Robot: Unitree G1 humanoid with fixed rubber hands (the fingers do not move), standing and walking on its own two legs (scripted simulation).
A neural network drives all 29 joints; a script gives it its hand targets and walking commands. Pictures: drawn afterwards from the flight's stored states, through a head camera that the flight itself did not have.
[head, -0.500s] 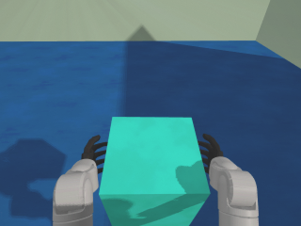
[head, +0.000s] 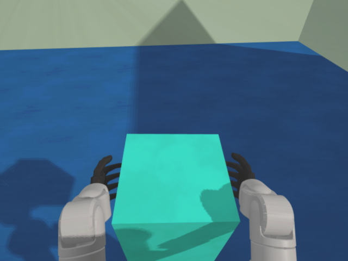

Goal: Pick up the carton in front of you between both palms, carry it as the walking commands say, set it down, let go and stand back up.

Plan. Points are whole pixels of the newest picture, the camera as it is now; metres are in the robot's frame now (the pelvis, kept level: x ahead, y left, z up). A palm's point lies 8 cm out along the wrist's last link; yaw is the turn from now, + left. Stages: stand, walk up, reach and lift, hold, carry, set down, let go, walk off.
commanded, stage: carry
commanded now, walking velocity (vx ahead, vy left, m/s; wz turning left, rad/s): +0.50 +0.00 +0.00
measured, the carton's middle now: (172, 200) +0.28 +0.00 +0.02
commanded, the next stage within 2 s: none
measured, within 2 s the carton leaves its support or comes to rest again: neither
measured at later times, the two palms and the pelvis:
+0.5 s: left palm (119, 102) +0.60 +0.16 +0.10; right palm (211, 100) +0.59 -0.14 +0.10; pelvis +0.33 +0.01 -0.01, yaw -1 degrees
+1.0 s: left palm (129, 70) +0.81 +0.15 +0.11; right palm (204, 71) +0.80 -0.15 +0.10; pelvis +0.54 +0.01 +0.01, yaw +0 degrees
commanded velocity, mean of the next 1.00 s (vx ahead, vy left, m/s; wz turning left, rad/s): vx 0.21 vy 0.00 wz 0.00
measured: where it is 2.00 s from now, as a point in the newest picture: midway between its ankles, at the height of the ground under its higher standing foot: (170, 237)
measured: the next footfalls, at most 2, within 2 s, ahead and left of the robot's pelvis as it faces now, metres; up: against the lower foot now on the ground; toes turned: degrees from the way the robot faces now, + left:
left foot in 0.50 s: +0.51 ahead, +0.11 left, +0.00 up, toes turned +7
right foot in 0.86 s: +0.60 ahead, -0.11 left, +0.00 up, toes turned +12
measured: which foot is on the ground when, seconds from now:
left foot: down 0.00-0.04, up 0.06-0.48, down 0.50-1.00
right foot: down 0.00-0.52, up 0.54-0.84, down 0.86-1.00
